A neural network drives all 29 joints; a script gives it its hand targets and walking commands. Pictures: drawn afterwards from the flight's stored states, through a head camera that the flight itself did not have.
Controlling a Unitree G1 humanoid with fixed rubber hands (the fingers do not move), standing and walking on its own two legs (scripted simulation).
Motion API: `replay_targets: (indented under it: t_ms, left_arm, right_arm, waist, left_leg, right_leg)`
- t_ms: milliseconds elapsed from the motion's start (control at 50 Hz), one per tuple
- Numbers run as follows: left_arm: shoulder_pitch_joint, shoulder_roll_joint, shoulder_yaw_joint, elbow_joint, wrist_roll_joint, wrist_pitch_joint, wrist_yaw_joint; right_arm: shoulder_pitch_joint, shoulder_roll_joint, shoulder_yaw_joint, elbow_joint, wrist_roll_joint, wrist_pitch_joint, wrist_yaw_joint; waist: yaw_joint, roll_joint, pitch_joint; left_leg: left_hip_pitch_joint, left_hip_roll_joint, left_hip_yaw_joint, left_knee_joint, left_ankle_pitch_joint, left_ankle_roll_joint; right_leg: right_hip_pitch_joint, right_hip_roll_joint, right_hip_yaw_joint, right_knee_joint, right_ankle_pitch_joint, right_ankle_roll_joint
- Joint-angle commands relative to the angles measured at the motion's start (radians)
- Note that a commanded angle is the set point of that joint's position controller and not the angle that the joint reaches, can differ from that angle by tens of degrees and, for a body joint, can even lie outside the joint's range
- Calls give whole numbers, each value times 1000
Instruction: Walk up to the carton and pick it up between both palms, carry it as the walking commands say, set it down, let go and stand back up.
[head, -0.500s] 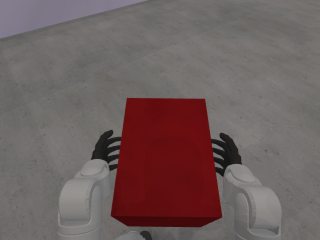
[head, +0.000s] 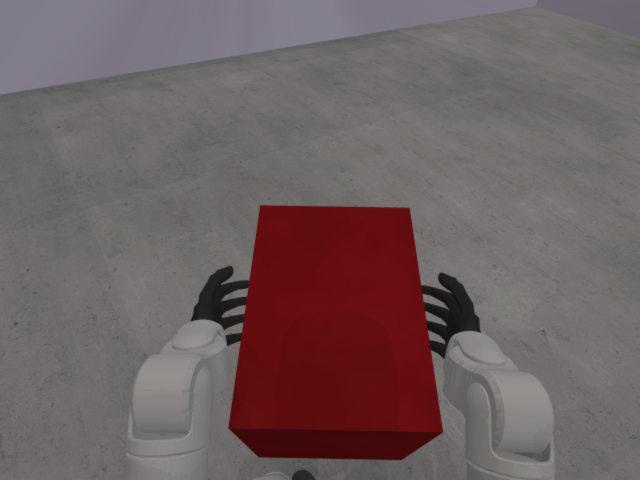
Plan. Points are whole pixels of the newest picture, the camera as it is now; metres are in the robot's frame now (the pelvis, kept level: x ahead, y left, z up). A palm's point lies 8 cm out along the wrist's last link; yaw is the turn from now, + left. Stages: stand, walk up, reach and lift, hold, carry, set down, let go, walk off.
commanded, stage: carry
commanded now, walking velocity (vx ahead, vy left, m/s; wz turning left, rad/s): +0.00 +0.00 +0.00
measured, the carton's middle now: (332, 335) +0.29 +0.01 +0.04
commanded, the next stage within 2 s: none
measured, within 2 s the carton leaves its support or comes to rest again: neither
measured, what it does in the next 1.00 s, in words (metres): walks backwards: left foot, then right foot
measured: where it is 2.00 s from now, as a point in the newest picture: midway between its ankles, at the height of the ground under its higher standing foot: outside the picture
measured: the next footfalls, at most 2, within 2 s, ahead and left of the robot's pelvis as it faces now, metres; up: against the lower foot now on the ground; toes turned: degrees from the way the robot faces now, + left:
left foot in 0.18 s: -0.02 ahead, +0.14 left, +0.00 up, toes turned -5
right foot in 0.74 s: -0.11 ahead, -0.10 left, +0.00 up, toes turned -2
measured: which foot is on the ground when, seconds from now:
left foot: down 0.00-0.02, up 0.04-0.16, down 0.18-1.00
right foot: down 0.00-0.20, up 0.22-0.72, down 0.74-1.00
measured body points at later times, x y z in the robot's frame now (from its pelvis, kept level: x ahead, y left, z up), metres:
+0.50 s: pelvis -0.09 +0.08 +0.02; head -0.06 +0.13 +0.46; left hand +0.20 +0.24 +0.08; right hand +0.19 -0.04 +0.10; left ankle -0.06 +0.15 -0.71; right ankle -0.10 -0.09 -0.66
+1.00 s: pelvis -0.16 +0.03 +0.02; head -0.16 +0.02 +0.47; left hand +0.12 +0.16 +0.11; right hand +0.11 -0.11 +0.10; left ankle -0.06 +0.15 -0.71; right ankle -0.15 -0.10 -0.71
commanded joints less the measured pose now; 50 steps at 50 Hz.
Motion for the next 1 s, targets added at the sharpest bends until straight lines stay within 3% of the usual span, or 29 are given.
replay_targets:
  t_ms: [0, 20, 40, 60, 80, 100, 120, 140, 160, 180, 200, 220, 240, 260, 280, 340, 460, 560, 620, 660, 680, 700, 740, 760, 780, 820, 880, 980]
  left_arm:
    - [-449, -752, -496, 153, -213, -61, -119]
    - [-475, -725, -474, 229, -209, -108, -126]
    - [-480, -769, -487, 218, -230, -142, -143]
    - [-519, -913, -600, -133, -312, -131, -143]
    - [-649, -930, -607, -342, -328, -146, -154]
    - [-727, -959, -640, -369, -351, -135, -163]
    - [-724, -945, -643, -335, -359, -105, -149]
    - [-680, -941, -673, -328, -367, -81, -131]
    - [-557, -897, -625, -272, -332, -78, -117]
    - [-467, -839, -535, -148, -270, -83, -111]
    - [-392, -896, -577, -196, -289, -69, -106]
    - [-284, -826, -478, 50, -201, -86, -113]
    - [-357, -869, -529, -55, -245, -104, -118]
    - [-438, -976, -658, -275, -338, -96, -124]
    - [-495, -988, -677, -318, -355, -101, -127]
    - [-479, -995, -658, -286, -341, -100, -126]
    - [-381, -973, -675, -253, -342, -38, -114]
    - [-381, -964, -669, -266, -344, -11, -116]
    - [-395, -965, -660, -262, -347, 0, -121]
    - [-398, -969, -647, -242, -346, 6, -126]
    - [-405, -966, -637, -229, -346, 9, -129]
    - [-414, -963, -628, -221, -347, 11, -131]
    - [-412, -959, -621, -207, -341, 14, -139]
    - [-403, -955, -616, -189, -334, 16, -144]
    - [-385, -957, -603, -164, -319, 13, -145]
    - [-387, -967, -586, -151, -319, 3, -151]
    - [-363, -965, -570, -120, -313, -4, -153]
    - [-374, -950, -563, -91, -303, -9, -152]
  right_arm:
    - [-576, 713, 340, 204, 128, -68, 184]
    - [-517, 725, 297, 283, 91, -104, 192]
    - [-433, 789, 317, 257, 87, -123, 191]
    - [-459, 965, 523, -79, 260, -112, 189]
    - [-569, 1010, 550, -140, 303, -145, 191]
    - [-569, 1005, 526, -148, 290, -154, 180]
    - [-543, 965, 498, -107, 277, -135, 172]
    - [-477, 942, 490, -91, 272, -115, 163]
    - [-460, 897, 482, -100, 266, -110, 157]
    - [-473, 812, 446, -56, 253, -117, 160]
    - [-461, 867, 514, -154, 298, -103, 159]
    - [-423, 773, 426, 1, 219, -126, 165]
    - [-476, 806, 447, -98, 243, -142, 180]
    - [-458, 906, 541, -261, 295, -137, 181]
    - [-458, 930, 543, -255, 295, -138, 184]
    - [-457, 935, 530, -216, 295, -140, 193]
    - [-372, 883, 510, -232, 271, -91, 174]
    - [-394, 887, 524, -260, 278, -64, 168]
    - [-425, 897, 537, -269, 281, -51, 167]
    - [-448, 900, 547, -262, 281, -40, 164]
    - [-451, 901, 551, -251, 280, -34, 162]
    - [-461, 902, 557, -247, 278, -29, 159]
    - [-483, 907, 576, -247, 270, -22, 158]
    - [-493, 909, 587, -241, 267, -20, 157]
    - [-514, 908, 604, -247, 275, -15, 162]
    - [-564, 928, 620, -249, 292, -17, 168]
    - [-564, 920, 611, -225, 292, -17, 165]
    - [-556, 907, 599, -171, 283, -17, 167]
  waist:
    - [138, 370, -270]
    - [134, -260, -280]
    - [-52, -827, -119]
    - [-105, -673, -38]
    - [-76, -361, -109]
    - [-84, -115, -192]
    - [-68, 65, -246]
    - [-84, 89, -322]
    - [-59, 62, -380]
    - [-34, 209, -395]
    - [0, 230, -446]
    - [7, 221, -464]
    - [-7, 182, -467]
    - [-10, 183, -415]
    - [-13, 175, -409]
    - [-15, 187, -434]
    - [-21, 178, -440]
    - [-25, 200, -439]
    - [-20, 212, -430]
    - [1, 193, -420]
    - [2, 173, -415]
    - [0, 133, -407]
    - [-11, -52, -396]
    - [-15, -109, -366]
    - [-18, -128, -348]
    - [-15, -145, -366]
    - [-11, -128, -403]
    - [-13, -90, -339]
  left_leg:
    - [-163, -26, 116, -527, -578, -652]
    - [91, -192, 172, 569, -517, -601]
    - [272, -2, -377, 1328, -624, -192]
    - [355, 78, -502, 1439, -682, -83]
    - [408, 106, -493, 1241, -541, 16]
    - [308, 119, -392, 671, -429, 78]
    - [155, 50, -226, 148, -432, 76]
    - [220, -23, -100, -185, -304, 49]
    - [382, 16, -177, -154, -51, 19]
    - [588, 180, -358, 11, 562, 28]
    - [618, 318, -479, 45, 805, 54]
    - [652, 343, -438, 96, 970, 49]
    - [582, 334, -508, 30, 647, 94]
    - [486, 314, -540, -19, 472, 114]
    - [495, 288, -521, -28, 393, 113]
    - [565, 284, -460, -38, 343, 131]
    - [605, 305, -445, -81, 379, 158]
    - [556, 312, -430, -126, 189, 196]
    - [466, 291, -392, -157, 8, 176]
    - [390, 249, -326, -149, -118, 131]
    - [350, 228, -306, -150, -167, 105]
    - [301, 201, -284, -138, -208, 82]
    - [218, 110, -215, -35, -234, 37]
    - [171, 80, -183, -4, -250, 29]
    - [203, 70, -156, -29, -238, 27]
    - [280, 97, -170, -41, -157, 45]
    - [326, 124, -192, -43, -93, 55]
    - [300, 121, -207, -71, -239, 59]
  right_leg:
    - [476, 155, -367, -102, -175, -152]
    - [147, -112, 64, -542, -321, -334]
    - [-554, -397, 614, -691, -432, -322]
    - [-860, -434, 531, -689, -333, -216]
    - [-827, -386, 347, -525, -205, -106]
    - [-457, -230, 92, -311, 24, 23]
    - [-69, -129, 21, -67, 332, 24]
    - [96, -80, 10, 66, 529, 17]
    - [26, -44, 11, 126, 366, 8]
    - [-246, -1, 31, 236, -44, 24]
    - [-302, -11, 99, 287, -95, 34]
    - [-316, 2, 97, 330, -43, 31]
    - [-306, 8, 115, 329, 14, 52]
    - [-304, -10, 140, 365, 32, 55]
    - [-318, -12, 136, 379, 41, 48]
    - [-332, -18, 116, 320, 54, 26]
    - [-297, 6, 82, 197, 24, 43]
    - [-207, 6, 58, 69, 4, 44]
    - [-101, 24, 23, -53, 24, 34]
    - [19, 40, -14, -255, 126, 19]
    - [74, 25, 8, -295, 163, 8]
    - [111, -15, 66, -294, 166, -6]
    - [137, -143, 236, -315, 228, -46]
    - [140, -192, 275, -339, 261, -63]
    - [77, -197, 248, -320, 295, -76]
    - [48, -135, 163, -275, 355, -48]
    - [36, -93, 132, -224, 337, -37]
    - [-66, -79, 151, -257, 137, -53]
